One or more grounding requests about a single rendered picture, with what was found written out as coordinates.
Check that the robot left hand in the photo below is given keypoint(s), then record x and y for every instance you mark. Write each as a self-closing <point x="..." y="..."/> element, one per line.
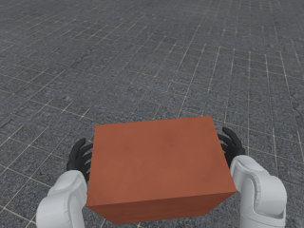
<point x="77" y="159"/>

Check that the carton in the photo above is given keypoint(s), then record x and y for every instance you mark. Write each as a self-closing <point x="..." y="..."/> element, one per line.
<point x="157" y="170"/>

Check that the robot right hand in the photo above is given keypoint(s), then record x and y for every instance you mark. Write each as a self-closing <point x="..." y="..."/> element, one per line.
<point x="233" y="147"/>

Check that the robot left forearm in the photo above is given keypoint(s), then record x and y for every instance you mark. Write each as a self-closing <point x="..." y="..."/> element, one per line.
<point x="62" y="208"/>

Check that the robot right forearm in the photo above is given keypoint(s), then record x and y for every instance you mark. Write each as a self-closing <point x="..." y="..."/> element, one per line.
<point x="263" y="197"/>

